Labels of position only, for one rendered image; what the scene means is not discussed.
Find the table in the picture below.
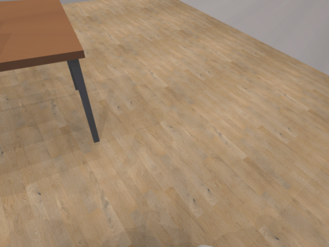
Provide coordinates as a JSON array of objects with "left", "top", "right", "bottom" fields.
[{"left": 0, "top": 0, "right": 100, "bottom": 143}]

